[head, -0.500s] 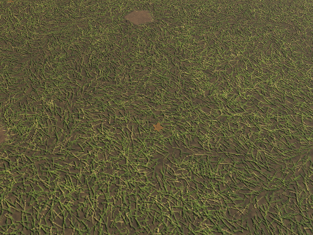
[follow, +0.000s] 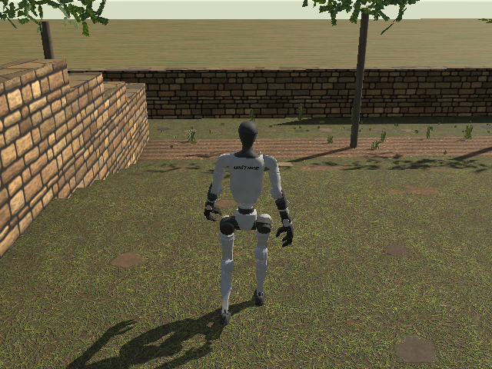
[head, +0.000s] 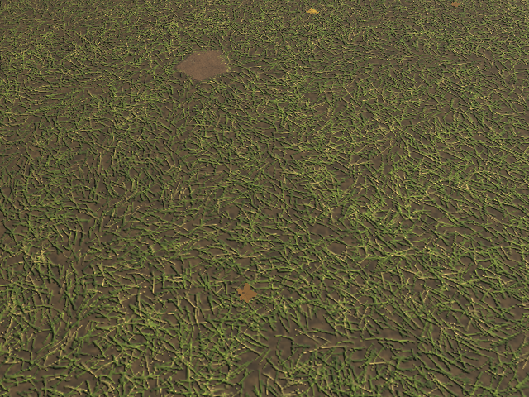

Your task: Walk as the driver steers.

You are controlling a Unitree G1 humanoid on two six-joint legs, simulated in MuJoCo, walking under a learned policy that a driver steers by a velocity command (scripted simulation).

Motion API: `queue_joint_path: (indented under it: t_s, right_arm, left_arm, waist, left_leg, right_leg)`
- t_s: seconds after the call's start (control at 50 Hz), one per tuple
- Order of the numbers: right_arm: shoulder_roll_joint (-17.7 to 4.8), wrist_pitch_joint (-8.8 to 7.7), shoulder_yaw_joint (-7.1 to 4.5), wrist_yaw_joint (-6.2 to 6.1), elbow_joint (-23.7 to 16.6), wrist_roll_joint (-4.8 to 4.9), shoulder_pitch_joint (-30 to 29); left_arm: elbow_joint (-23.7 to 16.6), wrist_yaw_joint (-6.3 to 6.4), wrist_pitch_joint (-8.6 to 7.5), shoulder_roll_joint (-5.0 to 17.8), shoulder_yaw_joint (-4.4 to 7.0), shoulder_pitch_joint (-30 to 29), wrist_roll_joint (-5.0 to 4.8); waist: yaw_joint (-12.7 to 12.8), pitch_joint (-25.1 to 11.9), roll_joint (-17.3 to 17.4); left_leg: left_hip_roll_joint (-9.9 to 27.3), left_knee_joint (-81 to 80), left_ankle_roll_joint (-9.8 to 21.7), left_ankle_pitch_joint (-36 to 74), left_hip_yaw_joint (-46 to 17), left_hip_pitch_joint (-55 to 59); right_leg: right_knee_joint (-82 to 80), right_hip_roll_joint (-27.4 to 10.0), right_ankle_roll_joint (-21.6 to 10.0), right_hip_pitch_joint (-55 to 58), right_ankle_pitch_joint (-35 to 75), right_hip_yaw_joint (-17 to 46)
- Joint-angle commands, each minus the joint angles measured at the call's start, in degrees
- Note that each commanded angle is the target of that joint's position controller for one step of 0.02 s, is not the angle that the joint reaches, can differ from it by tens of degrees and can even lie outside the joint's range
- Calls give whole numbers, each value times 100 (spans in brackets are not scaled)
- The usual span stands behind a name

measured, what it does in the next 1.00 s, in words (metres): walks ahead, turning left: left foot, then right foot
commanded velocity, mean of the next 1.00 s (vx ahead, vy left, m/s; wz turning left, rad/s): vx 0.50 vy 0.00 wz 0.28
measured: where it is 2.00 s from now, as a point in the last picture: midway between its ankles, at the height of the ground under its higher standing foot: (216, 200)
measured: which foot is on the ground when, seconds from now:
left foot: up 0.00-0.48, down 0.50-1.00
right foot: down 0.00-0.52, up 0.54-0.98, down 1.00-1.00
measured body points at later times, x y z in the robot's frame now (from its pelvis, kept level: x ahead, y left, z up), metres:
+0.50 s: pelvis +0.28 +0.03 +0.00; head +0.31 +0.04 +0.45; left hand +0.24 +0.31 -0.15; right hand +0.50 -0.19 -0.10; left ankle +0.41 +0.14 -0.72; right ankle +0.11 -0.10 -0.72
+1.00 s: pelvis +0.58 +0.07 +0.00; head +0.60 +0.08 +0.45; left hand +0.72 +0.37 -0.08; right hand +0.68 -0.21 -0.12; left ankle +0.41 +0.14 -0.72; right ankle +0.73 +0.00 -0.73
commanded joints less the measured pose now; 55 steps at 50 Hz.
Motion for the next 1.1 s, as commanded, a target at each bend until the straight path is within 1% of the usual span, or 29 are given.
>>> queue_joint_path:
  t_s: [0.02, 0.04, 0.08, 0.14, 0.2, 0.28, 0.38, 0.44, 0.46, 0.48, 0.5, 0.52, 0.54, 0.56, 0.58, 0.6, 0.62, 0.68, 0.72, 0.82, 0.88, 0.92, 0.96, 0.98, 1.0, 1.02, 1.04, 1.06, 1.1]
  right_arm:
    - [-758, -346, -101, 53, -574, 189, -340]
    - [-706, -348, -120, 14, -607, 145, -569]
    - [-548, -199, -170, -30, -544, 48, -427]
    - [-356, -54, -165, -53, -594, 2, -521]
    - [-382, -54, -184, -45, -802, -61, -1143]
    - [-229, -100, -106, 50, -970, -7, -1835]
    - [-252, -95, -38, 220, -1284, 67, -2494]
    - [-409, -109, -82, 332, -1415, 57, -2390]
    - [-536, -99, -150, 343, -1374, 35, -2073]
    - [-719, -85, -277, 339, -1194, 24, -1343]
    - [-1089, -61, -462, 290, -947, 28, -391]
    - [-1730, -27, -630, 220, -895, 17, 299]
    - [-1492, -34, -512, 223, -904, 64, 307]
    - [-1147, -57, -404, 209, -933, 25, 137]
    - [-955, -87, -355, 198, -1048, 0, -243]
    - [-794, -102, -302, 208, -1141, -27, -622]
    - [-639, -120, -246, 200, -1234, -70, -873]
    - [-779, -120, -268, 114, -1329, -40, -899]
    - [-966, -124, -319, 22, -1310, -20, -677]
    - [-967, -52, -330, -68, -1231, 26, -230]
    - [-924, -2, -329, -85, -1157, 71, -3]
    - [-854, 18, -311, -121, -1101, 26, 71]
    - [-884, 49, -318, -123, -1096, -28, 77]
    - [-797, 56, -280, -107, -1131, -48, 57]
    - [-651, 50, -197, -89, -1237, -107, 12]
    - [-363, -43, -104, -57, -1259, -25, 743]
    - [-478, -127, -77, -38, -1251, -15, 761]
    - [-896, -190, -165, -16, -1387, 45, 113]
    - [-837, -280, -163, -16, -1611, -66, -750]
  left_arm:
    - [143, 65, 18, 892, 214, 1478, -14]
    - [96, 48, -1, 756, 168, 1088, 46]
    - [92, 13, -46, 498, 85, 801, 126]
    - [225, 56, -82, 702, 129, 1011, 92]
    - [339, 165, -52, 835, 156, 1291, 77]
    - [462, 234, -23, 897, 157, 1576, 37]
    - [728, 261, 69, 918, 193, 1990, 28]
    - [681, 303, 164, 1056, 251, 1802, 5]
    - [636, 323, 197, 1130, 274, 1705, -3]
    - [581, 349, 251, 1131, 269, 1581, -1]
    - [469, 390, 270, 1051, 220, 1600, 47]
    - [232, 311, 141, 535, 28, 2029, 161]
    - [223, 224, -88, 394, -53, 1924, 123]
    - [76, 144, -261, 834, 69, 1410, -104]
    - [-39, 142, -343, 896, 71, 1044, -178]
    - [-43, 185, -355, 889, 106, 889, -72]
    - [-49, 231, -295, 932, 167, 909, 18]
    - [-144, 284, -94, 725, 179, 937, 112]
    - [-325, 311, -46, 661, 170, 518, 133]
    - [-678, 215, -101, 478, 85, -482, 58]
    - [-848, 151, -149, 634, 99, -735, 3]
    - [-802, 77, -209, 729, 101, -577, 17]
    - [-722, 53, -252, 848, 131, -220, 36]
    - [-561, 70, -268, 1012, 211, 310, 79]
    - [-407, 79, -280, 1245, 277, 1179, 144]
    - [-232, 69, -213, 1769, 439, 1964, 153]
    - [-106, -8, -161, 1481, 372, 2081, -38]
    - [-217, -19, -139, 1086, 246, 1728, -121]
    - [-409, -24, -58, 882, 159, 1159, 17]
  waist:
    - [776, -1144, -829]
    - [591, -686, -435]
    - [249, -425, -521]
    - [147, -224, -444]
    - [275, -48, -339]
    - [492, 78, -396]
    - [689, 302, -309]
    - [483, 142, -445]
    - [291, -123, -549]
    - [-116, -536, -515]
    - [-487, -1070, -266]
    - [-356, -1817, 946]
    - [-288, -2266, 1214]
    - [-394, -1730, 951]
    - [-295, -1157, 537]
    - [-76, -732, 78]
    - [147, -570, 93]
    - [360, -404, 240]
    - [268, -236, 234]
    - [-110, -89, 417]
    - [-175, -100, 432]
    - [-125, -166, 528]
    - [66, -231, 676]
    - [308, -560, 604]
    - [673, -1338, 306]
    - [579, -2165, -1121]
    - [610, -2072, -1750]
    - [679, -1181, -1075]
    - [553, -255, -232]
  left_leg:
    - [315, 2600, 224, 87, -404, -3536]
    - [563, 2197, 227, 570, -279, -3335]
    - [819, 1654, 214, 1022, -319, -2673]
    - [900, 1051, 79, 1420, -240, -2719]
    - [897, 53, -67, 2362, -209, -3174]
    - [670, -1211, -61, 3373, 55, -2919]
    - [523, -1745, 175, 3048, 41, -3237]
    - [289, -1835, 431, 2285, 269, -2852]
    - [83, -1805, 530, 2062, 466, -2300]
    - [-172, -1955, 664, 2137, 650, -1319]
    - [-60, -1971, 887, 2287, 205, 208]
    - [1349, -2169, 1843, 1612, -2476, 2495]
    - [1973, -3243, 2235, 1101, -4533, 3158]
    - [1777, -3342, 1916, 988, -3880, 2820]
    - [1553, -3378, 1712, 1339, -3088, 2032]
    - [1335, -3497, 1589, 1853, -2520, 1123]
    - [1174, -3626, 1500, 2301, -2158, 468]
    - [953, -3922, 1556, 2736, -1766, -364]
    - [849, -4000, 1505, 2865, -1564, -549]
    - [522, -3885, 1115, 2303, -1336, -818]
    - [696, -3520, 1055, 2139, -1727, -321]
    - [948, -3221, 1022, 2356, -1823, 217]
    - [1034, -2814, 929, 3296, -1794, 538]
    - [775, -2167, 815, 4215, -1578, 603]
    - [485, -845, 658, 4000, -1245, 84]
    - [-323, 1189, 150, 2363, -589, -1886]
    - [-449, 2025, 47, -438, -619, -3111]
    - [-79, 2352, 125, -166, -769, -3673]
    - [259, 1800, 145, 564, -489, -3570]
  right_leg:
    - [-1600, -1895, -1157, 3799, -850, 3075]
    - [-1820, -1676, -1043, 2919, -433, 2487]
    - [-2166, -1370, -917, 1978, 72, 1846]
    - [-2518, -1300, -1042, 1634, 432, 1423]
    - [-2642, -1231, -980, 1831, 712, 1117]
    - [-2721, -1039, -762, 1977, 706, 535]
    - [-2467, -1442, -664, 3035, 943, 198]
    - [-1826, -1592, -487, 3462, 2464, -43]
    - [-1329, -1559, -407, 3488, 3534, -160]
    - [-360, -1385, -264, 3314, 4279, -390]
    - [1024, -1132, -53, 2423, 3797, -557]
    - [3333, -291, 365, -49, 1219, -611]
    - [4399, 375, 404, -1260, -2487, 394]
    - [4692, -19, 237, -1841, -2265, 867]
    - [4407, -286, 135, -1874, -1768, 778]
    - [3868, -485, 143, -1596, -1409, 729]
    - [3414, -651, 175, -1136, -1191, 750]
    - [2620, -655, 411, -681, -903, 662]
    - [1836, -558, 577, -818, -262, 600]
    - [-13, -140, 621, -216, 1322, 532]
    - [-443, -75, 568, -157, 1212, 707]
    - [-573, -160, 446, -149, 1017, 685]
    - [-688, -93, 195, 215, 561, 459]
    - [-793, -10, -22, 940, 499, 357]
    - [-516, -611, -417, 2325, 707, 1004]
    - [-666, -1700, -1399, 4459, 32, 3215]
    - [-1529, -2086, -1634, 4822, -1148, 4806]
    - [-1621, -1916, -1359, 4228, -1767, 4414]
    - [-1835, -1432, -1149, 2773, -791, 3259]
